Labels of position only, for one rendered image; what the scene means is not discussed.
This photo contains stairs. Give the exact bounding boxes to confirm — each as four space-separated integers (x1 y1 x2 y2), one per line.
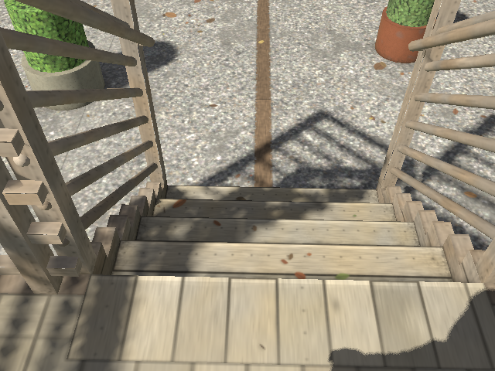
111 185 453 282

